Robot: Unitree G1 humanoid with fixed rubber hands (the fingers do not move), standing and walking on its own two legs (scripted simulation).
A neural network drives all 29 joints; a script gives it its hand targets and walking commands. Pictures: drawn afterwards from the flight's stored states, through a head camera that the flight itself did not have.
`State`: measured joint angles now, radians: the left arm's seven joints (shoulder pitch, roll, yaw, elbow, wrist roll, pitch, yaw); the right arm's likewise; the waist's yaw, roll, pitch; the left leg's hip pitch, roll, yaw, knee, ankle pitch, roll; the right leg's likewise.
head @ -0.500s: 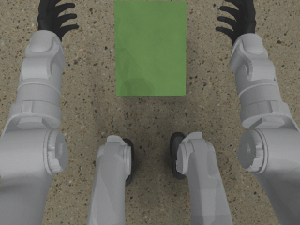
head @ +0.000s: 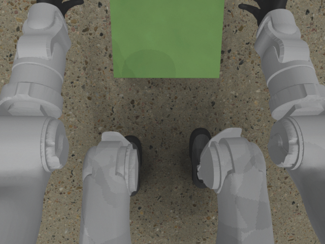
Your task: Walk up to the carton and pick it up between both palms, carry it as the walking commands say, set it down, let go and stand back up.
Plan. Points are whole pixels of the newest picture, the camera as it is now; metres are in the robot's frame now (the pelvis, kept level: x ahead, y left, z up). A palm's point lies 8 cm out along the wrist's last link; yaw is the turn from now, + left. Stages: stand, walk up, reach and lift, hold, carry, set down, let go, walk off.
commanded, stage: reach and lift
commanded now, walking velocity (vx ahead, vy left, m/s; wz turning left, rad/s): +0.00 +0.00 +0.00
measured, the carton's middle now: (165, 16) +0.56 +0.00 -0.30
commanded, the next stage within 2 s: none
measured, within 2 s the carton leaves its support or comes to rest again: leaves its support in 1.86 s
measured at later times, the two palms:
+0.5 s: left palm (69, 16) +0.55 +0.20 -0.23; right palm (253, 19) +0.54 -0.19 -0.23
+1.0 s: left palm (87, 15) +0.55 +0.16 -0.23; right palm (241, 17) +0.54 -0.16 -0.23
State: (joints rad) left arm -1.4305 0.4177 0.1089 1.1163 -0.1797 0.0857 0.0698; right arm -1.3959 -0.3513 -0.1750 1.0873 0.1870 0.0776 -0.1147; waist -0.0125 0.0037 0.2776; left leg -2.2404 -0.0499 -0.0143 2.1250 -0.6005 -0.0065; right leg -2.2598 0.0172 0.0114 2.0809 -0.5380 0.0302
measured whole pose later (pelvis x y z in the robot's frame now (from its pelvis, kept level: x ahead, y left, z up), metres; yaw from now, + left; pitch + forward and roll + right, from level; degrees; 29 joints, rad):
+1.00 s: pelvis -0.01 +0.00 -0.04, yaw +0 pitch +34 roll -1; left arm -1.59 0.37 0.01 1.25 -0.22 0.04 0.08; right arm -1.56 -0.32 -0.11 1.24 0.23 0.02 -0.12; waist -0.01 -0.01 0.48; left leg -2.25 -0.01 0.00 2.26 -0.61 0.01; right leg -2.27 0.00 0.00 2.22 -0.55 0.02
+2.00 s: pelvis +0.00 -0.01 -0.04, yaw +1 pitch +33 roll -1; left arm -1.49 0.34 0.09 1.08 -0.15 0.18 0.10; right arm -1.45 -0.28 -0.15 1.08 0.19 0.16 -0.15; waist -0.02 -0.01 0.41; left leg -2.23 -0.06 -0.02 2.28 -0.62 -0.02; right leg -2.24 0.05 0.02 2.24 -0.58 0.04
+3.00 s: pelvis +0.00 -0.01 +0.04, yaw +2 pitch +46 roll +0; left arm -1.26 0.13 0.39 0.80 0.16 0.33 0.09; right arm -1.19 -0.07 -0.45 0.71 -0.12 0.33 -0.13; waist -0.03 0.00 -0.02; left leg -2.20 -0.11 -0.05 1.94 -0.54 -0.04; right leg -2.21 0.09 0.06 1.92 -0.52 0.06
